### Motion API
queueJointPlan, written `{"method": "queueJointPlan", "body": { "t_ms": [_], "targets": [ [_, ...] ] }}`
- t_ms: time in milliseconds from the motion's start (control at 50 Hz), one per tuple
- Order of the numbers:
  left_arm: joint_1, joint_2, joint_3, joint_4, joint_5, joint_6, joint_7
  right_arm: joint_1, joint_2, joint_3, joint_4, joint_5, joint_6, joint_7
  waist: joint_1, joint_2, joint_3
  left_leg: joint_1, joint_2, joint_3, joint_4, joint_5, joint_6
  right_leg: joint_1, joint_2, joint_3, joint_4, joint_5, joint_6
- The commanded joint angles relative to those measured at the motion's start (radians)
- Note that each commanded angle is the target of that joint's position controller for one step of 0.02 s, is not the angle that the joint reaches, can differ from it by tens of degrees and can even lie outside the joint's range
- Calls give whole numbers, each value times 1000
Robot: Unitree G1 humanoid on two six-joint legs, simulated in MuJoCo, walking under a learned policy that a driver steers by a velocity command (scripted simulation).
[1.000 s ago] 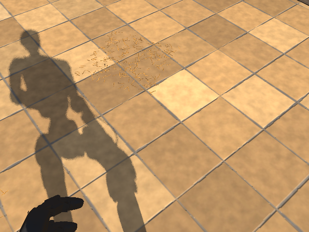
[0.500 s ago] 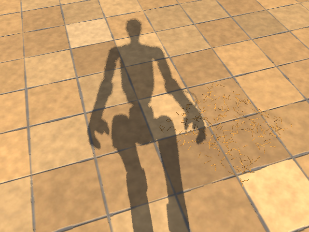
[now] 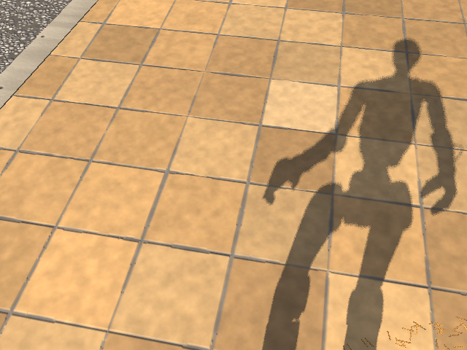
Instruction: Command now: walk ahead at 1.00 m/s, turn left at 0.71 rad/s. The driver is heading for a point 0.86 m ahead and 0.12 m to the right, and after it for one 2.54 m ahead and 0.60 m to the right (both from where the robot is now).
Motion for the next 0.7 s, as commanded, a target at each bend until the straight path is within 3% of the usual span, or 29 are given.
{"method": "queueJointPlan", "body": {
  "t_ms": [20,60,100,160,180,200,240,260,280,300,320,340,360,380,400,440,480,520,560,620,640,660,680,700],
  "targets": [
    [154,24,8,41,-18,-35,-17,-64,53,35,-125,-17,8,32,23,-133,-10,-313,110,-73,0,36,-11,228,-237,313,-308,-85,-125],
    [153,43,12,61,-24,-53,-30,-117,54,48,-158,-19,12,37,4,-126,33,-360,108,-86,-64,89,-20,193,-242,235,-360,29,-145],
    [141,66,15,74,-21,-61,-35,-197,33,55,-190,-16,8,40,-7,-117,77,-357,94,-66,-212,183,-27,156,-208,110,-413,132,-141],
    [185,102,19,105,-30,-64,-36,-323,40,74,-225,-10,-7,64,17,-82,127,-168,69,79,-506,320,-6,91,-182,-28,-526,284,-129],
    [223,113,19,123,-32,-61,-36,-355,46,79,-226,-9,-11,67,34,-65,135,-132,53,115,-552,327,9,127,-184,-52,-537,386,-131],
    [237,140,22,136,-31,-58,-34,-360,47,82,-227,-8,-14,64,27,-86,131,-100,42,129,-599,312,25,184,-198,-69,-512,538,-133],
    [277,185,26,162,-32,-45,-20,-319,14,72,-205,-21,-17,44,-8,-143,52,-9,-34,185,-632,206,55,341,-217,-107,-338,1072,-127],
    [275,212,30,170,-29,-31,-11,-209,-11,60,-174,-28,-20,31,-72,-179,-26,116,-62,180,-640,133,74,366,-231,-117,-154,1226,-122],
    [259,224,29,175,-35,-16,-3,3,-39,41,-108,-28,-21,15,-178,-186,-134,356,-62,142,-696,121,99,308,-230,-102,100,1237,-119],
    [244,196,22,158,-41,-13,-4,181,-98,14,-53,-43,-22,-6,-256,-166,-229,640,43,21,-713,71,117,104,-190,-78,412,969,-114],
    [330,13,-12,109,-48,-15,-30,181,-193,-12,-44,-60,-25,-28,-118,128,-351,930,381,-426,-750,-158,149,-273,-20,-36,822,-191,-95],
    [284,95,7,77,-70,-18,-19,205,-193,-20,-65,-33,-25,-32,-152,68,-480,936,479,-750,-904,-172,163,-384,34,148,1000,-241,-123],
    [162,119,17,54,-69,-19,-14,147,-137,-14,-31,-22,-32,-35,-122,-23,-266,772,410,-555,-940,-87,130,-454,-27,158,956,-101,-131],
    [145,77,5,56,-65,-21,-21,101,-83,-3,-12,-18,-44,-32,-77,-34,-109,585,379,-426,-982,29,119,-440,-60,135,879,-49,-125],
    [149,58,3,78,-58,-8,-29,56,-39,5,-6,-21,-56,-29,-34,-57,-45,463,333,-322,-1020,87,89,-392,-90,141,823,-29,-119],
    [215,19,0,113,-37,32,-49,47,20,22,13,-6,-74,-30,27,6,-11,308,297,-188,-1101,100,64,-293,-118,142,777,-18,-98],
    [138,-2,4,93,-30,57,-63,60,35,23,44,17,-95,-25,40,7,55,293,276,-74,-1158,186,36,-372,-136,131,735,11,-90],
    [14,-12,2,48,-34,61,-72,71,46,26,59,17,-107,-23,30,4,106,278,224,74,-1193,352,-10,-426,-126,88,658,121,-89],
    [-44,-33,-8,23,-46,55,-80,69,48,30,67,11,-114,-21,37,11,109,280,181,207,-1187,548,-41,-411,-97,30,544,245,-101],
    [-169,-23,-19,-23,-41,44,-100,105,20,32,86,21,-118,-37,20,-23,136,324,179,300,-1204,788,-79,-314,-43,-90,291,369,-142],
    [-176,-12,-19,-24,-39,43,-104,123,-3,30,89,21,-119,-48,23,-18,114,377,187,312,-1172,977,-93,-262,2,-130,238,396,-159],
    [-128,7,-12,1,-51,49,-105,121,-32,27,76,23,-119,-62,42,5,33,434,190,325,-1090,1264,-113,-168,64,-160,246,387,-168],
    [-77,21,-10,2,-41,48,-105,123,-83,16,71,20,-109,-74,83,53,30,470,224,323,-969,1434,-127,-135,85,-167,224,314,-185],
    [35,63,3,29,-35,52,-99,99,-113,5,62,9,-89,-87,151,77,-22,483,257,305,-815,1540,-132,-20,116,-162,219,231,-207]
  ]
}}
Velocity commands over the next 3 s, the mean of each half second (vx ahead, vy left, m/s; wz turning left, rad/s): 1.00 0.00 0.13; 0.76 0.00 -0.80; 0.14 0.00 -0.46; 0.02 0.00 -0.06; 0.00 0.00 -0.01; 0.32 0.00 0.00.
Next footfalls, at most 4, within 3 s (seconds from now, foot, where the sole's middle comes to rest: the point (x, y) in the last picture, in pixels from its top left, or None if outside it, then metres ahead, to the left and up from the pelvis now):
0.30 left None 0.45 0.10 -0.77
0.74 right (252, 220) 0.90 -0.03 -0.77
1.10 left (241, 148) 1.24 0.00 -0.77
1.48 right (281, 190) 1.03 -0.14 -0.77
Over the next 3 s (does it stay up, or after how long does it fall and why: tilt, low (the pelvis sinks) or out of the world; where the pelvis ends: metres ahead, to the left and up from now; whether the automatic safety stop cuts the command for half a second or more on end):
stays up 1.20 -0.06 -0.01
